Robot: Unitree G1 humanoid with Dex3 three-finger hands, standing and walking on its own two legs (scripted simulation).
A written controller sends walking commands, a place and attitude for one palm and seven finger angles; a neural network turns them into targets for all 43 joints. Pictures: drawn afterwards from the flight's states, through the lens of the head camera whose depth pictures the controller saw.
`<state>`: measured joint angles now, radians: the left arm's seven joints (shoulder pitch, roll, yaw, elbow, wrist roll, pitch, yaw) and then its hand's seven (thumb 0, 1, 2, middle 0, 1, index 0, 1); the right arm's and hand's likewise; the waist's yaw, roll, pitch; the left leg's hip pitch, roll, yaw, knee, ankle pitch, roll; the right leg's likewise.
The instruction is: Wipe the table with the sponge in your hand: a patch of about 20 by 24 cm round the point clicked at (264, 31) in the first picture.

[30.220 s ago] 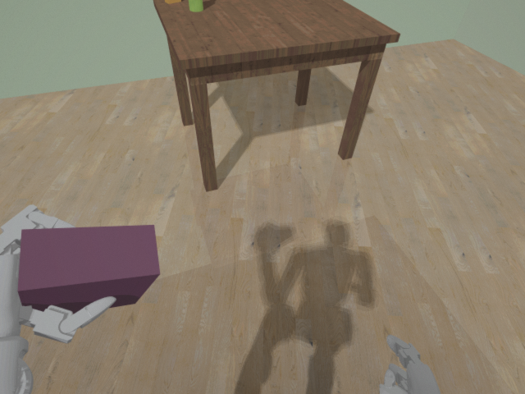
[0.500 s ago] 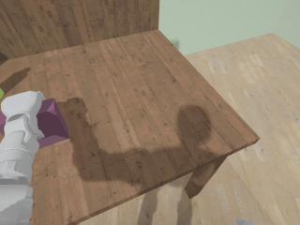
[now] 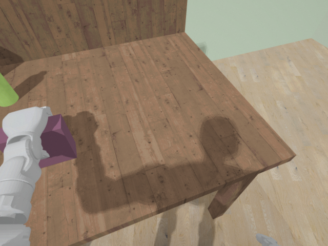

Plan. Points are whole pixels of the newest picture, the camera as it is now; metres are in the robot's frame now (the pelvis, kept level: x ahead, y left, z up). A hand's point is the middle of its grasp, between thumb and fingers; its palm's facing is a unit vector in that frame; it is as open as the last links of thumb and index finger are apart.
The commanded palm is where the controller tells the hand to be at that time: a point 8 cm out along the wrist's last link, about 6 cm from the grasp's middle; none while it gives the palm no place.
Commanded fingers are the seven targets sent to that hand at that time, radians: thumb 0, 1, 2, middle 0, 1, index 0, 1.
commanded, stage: wipe back along the first lane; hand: left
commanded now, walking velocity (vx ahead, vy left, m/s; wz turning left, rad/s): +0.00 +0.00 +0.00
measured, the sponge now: (44, 148) +0.34 +0.36 +0.01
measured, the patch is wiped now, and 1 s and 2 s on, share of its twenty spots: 1.00 1.00 1.00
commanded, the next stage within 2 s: lift the sponge slowly off the table in 1.32 s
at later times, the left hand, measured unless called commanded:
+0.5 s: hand (40, 147) +0.32 +0.33 +0.06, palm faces -0.04 -0.02 -1.00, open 10.1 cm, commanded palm +0.28 +0.31 +0.09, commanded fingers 0.00 0.10 1.30 -1.20 -1.60 -1.20 -1.60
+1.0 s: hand (41, 171) +0.26 +0.30 +0.06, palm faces -0.01 -0.05 -1.00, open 10.1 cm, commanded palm +0.22 +0.28 +0.09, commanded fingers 0.00 0.10 1.30 -1.20 -1.60 -1.20 -1.60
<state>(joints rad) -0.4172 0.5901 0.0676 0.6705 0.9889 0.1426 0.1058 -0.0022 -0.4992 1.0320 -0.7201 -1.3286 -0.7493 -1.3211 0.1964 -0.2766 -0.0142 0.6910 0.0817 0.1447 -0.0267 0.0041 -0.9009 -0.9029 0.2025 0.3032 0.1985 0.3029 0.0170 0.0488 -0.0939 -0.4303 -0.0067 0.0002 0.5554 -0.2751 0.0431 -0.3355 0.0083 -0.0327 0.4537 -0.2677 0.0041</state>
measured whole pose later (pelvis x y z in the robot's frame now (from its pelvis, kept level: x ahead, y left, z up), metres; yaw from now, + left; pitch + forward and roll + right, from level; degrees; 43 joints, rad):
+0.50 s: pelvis +0.00 +0.00 +0.00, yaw +0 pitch +6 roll -2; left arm -0.24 0.53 0.01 0.44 0.96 0.24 0.11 -0.01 -0.49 1.03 -0.71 -1.34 -0.74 -1.33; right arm 0.15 -0.28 0.00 0.66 0.08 0.13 -0.02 0.01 -0.90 -0.90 0.20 0.30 0.20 0.30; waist 0.05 0.07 -0.09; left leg -0.37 -0.01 0.00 0.54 -0.28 0.04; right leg -0.28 0.00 -0.04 0.45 -0.28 0.00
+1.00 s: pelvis +0.01 -0.02 +0.00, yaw +1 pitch +3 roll -1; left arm 0.04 0.48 0.00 0.13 0.94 0.31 0.12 0.00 -0.48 1.03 -0.70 -1.34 -0.73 -1.34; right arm 0.08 -0.27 0.02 0.64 0.07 0.10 -0.03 0.01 -0.90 -0.90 0.20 0.30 0.20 0.30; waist 0.08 0.08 -0.07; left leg -0.29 -0.01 -0.01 0.52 -0.28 0.02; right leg -0.21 0.01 -0.04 0.46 -0.30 -0.01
